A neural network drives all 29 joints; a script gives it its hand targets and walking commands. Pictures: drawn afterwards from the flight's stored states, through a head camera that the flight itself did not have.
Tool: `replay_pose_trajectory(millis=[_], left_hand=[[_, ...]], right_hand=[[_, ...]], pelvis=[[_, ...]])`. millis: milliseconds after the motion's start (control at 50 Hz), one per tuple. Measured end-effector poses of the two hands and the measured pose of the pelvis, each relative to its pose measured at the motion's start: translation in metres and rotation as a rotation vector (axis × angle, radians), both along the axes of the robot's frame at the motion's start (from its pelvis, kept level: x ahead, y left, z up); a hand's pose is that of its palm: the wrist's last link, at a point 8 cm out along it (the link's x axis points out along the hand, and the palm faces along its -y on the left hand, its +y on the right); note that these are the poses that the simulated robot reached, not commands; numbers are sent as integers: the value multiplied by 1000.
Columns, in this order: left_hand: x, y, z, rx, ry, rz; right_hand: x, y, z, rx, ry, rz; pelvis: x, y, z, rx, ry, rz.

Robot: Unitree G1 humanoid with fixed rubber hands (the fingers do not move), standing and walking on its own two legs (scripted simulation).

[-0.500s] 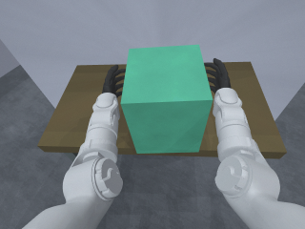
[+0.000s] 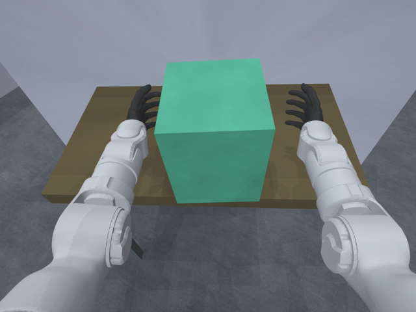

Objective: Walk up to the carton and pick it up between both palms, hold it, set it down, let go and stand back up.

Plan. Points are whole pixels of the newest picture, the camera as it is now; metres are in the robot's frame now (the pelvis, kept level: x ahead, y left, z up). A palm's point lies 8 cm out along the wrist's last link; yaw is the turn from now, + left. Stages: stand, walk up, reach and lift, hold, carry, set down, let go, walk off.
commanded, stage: set down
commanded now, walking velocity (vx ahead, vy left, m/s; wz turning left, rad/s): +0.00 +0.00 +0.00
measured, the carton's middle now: (215, 135) +0.49 -0.01 +0.04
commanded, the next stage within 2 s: none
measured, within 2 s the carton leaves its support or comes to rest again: neither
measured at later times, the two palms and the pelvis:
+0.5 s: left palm (118, 109) +0.45 +0.16 +0.17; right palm (323, 112) +0.42 -0.20 +0.15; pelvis -0.03 +0.00 +0.00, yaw +1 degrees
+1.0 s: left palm (101, 95) +0.46 +0.19 +0.19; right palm (323, 95) +0.43 -0.20 +0.18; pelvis -0.01 +0.01 +0.00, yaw +1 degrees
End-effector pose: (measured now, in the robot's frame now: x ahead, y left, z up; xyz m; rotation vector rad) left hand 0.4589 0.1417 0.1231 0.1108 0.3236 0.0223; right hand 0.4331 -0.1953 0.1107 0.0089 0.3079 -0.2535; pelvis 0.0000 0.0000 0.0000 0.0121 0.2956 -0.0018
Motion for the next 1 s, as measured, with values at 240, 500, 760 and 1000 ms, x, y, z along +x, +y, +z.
replay_pose_trajectory(millis=[240, 500, 760, 1000], left_hand=[[-21, 36, 37, 10, 33, 44], [-10, 21, 47, 14, -11, -13], [4, 15, 43, -1, -3, -22], [3, 45, 71, -29, -43, -7]], right_hand=[[-13, 11, 32, -21, 63, 39], [-14, -6, 41, -16, 5, -14], [-6, -19, 38, 11, 0, -25], [0, -2, 69, 9, -21, 5]], pelvis=[[-24, 4, 0, 2, -99, 19], [-26, 4, 0, 0, -107, 19], [-12, 2, 1, -5, -128, 4], [-6, 9, 3, -9, -157, 22]])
